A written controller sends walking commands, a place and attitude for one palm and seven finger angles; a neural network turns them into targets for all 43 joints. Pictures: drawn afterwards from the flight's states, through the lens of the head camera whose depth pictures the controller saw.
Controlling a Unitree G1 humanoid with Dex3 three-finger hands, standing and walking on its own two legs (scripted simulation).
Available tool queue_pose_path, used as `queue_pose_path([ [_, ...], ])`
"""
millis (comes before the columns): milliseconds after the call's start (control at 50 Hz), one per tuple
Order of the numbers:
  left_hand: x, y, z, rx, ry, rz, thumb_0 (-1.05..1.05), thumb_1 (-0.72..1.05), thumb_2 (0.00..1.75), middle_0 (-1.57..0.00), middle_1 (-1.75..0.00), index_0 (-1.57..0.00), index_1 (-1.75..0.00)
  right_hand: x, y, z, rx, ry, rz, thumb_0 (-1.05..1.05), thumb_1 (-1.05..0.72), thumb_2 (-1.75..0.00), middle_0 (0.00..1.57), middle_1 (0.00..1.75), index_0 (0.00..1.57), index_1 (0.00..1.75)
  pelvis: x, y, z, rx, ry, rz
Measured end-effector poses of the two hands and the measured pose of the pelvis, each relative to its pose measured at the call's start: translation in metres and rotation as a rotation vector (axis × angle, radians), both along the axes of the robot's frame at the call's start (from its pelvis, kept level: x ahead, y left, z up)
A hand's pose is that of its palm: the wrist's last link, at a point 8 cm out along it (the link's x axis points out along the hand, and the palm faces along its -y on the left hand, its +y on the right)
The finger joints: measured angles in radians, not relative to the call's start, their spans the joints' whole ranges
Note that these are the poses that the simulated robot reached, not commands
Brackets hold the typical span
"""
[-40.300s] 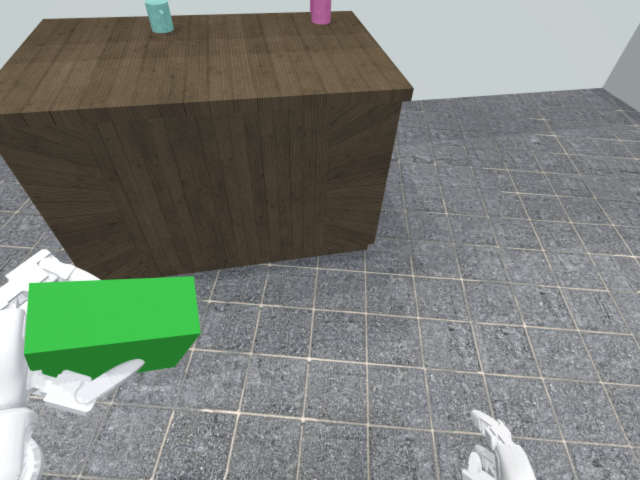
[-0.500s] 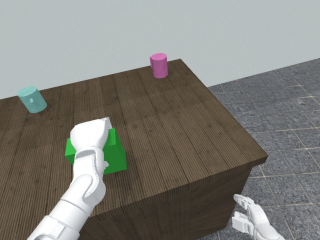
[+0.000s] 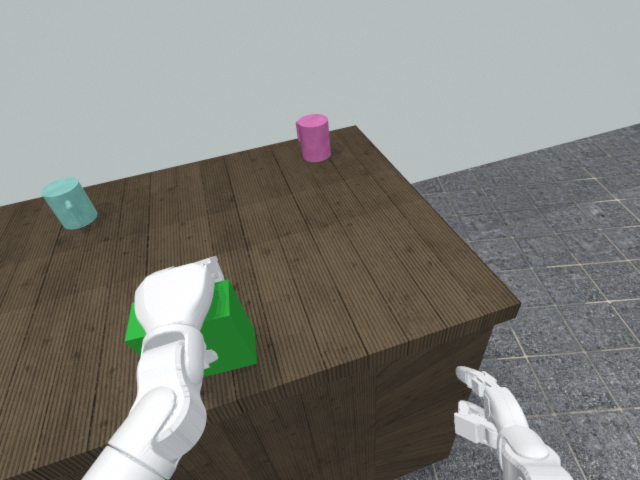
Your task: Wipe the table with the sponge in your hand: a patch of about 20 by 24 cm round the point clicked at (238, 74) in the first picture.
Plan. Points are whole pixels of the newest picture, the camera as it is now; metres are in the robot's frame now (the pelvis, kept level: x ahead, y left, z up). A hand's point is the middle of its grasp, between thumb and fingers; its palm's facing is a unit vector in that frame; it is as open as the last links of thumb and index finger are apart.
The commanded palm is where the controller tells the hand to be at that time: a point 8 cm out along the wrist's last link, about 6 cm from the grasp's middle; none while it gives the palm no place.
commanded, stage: slide across to the third lane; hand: left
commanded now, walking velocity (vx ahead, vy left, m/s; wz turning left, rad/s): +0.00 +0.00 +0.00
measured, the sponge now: (203, 342) +0.28 +0.21 +0.04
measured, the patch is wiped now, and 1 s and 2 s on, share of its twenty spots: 0.90 0.90 0.90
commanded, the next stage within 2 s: wipe forward along the third lane in 0.64 s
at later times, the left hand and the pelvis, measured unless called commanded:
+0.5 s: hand (219, 318) +0.29 +0.17 +0.09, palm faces +0.04 -0.07 -1.00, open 9.9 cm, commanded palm +0.26 +0.14 +0.14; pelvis -0.01 -0.01 +0.00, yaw +2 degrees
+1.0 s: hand (248, 296) +0.32 +0.14 +0.09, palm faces +0.03 -0.07 -1.00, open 9.9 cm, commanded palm +0.30 +0.13 +0.13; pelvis -0.02 -0.02 +0.00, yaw +2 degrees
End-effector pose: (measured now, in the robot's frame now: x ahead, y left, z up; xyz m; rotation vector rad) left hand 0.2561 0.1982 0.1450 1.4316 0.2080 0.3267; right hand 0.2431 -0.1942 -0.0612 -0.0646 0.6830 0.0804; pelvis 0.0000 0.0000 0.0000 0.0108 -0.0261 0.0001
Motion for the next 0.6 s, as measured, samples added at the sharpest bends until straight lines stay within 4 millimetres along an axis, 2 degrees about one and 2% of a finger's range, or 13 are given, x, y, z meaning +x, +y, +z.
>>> queue_pose_path([
  [100, -0.005, -0.007, -0.001, 0.012, 0.01, -0.008, 0.02, -0.48, 1.05, -0.66, -1.45, -0.73, -1.38, -0.004, -0.005, -0.002, -0.006, 0.001, -0.004, 0.01, -0.91, -0.9, 0.2, 0.3, 0.2, 0.3, -0.004, -0.003, 0.0, 0.002, -0.008, 0.003],
  [380, 0.001, -0.023, -0.001, 0.037, 0.044, -0.034, 0.01, -0.49, 1.05, -0.69, -1.42, -0.76, -1.34, -0.007, -0.008, -0.005, -0.001, -0.02, 0.009, 0.01, -0.91, -0.9, 0.19, 0.3, 0.2, 0.3, -0.012, -0.012, 0.0, 0.005, -0.019, 0.019],
  [600, 0.015, -0.037, 0.0, 0.044, 0.051, -0.049, -0.01, -0.51, 1.06, -0.71, -1.4, -0.78, -1.31, -0.008, -0.002, -0.009, 0.01, -0.018, 0.037, 0.01, -0.91, -0.9, 0.19, 0.3, 0.2, 0.3, -0.015, -0.016, 0.0, 0.005, -0.014, 0.039],
])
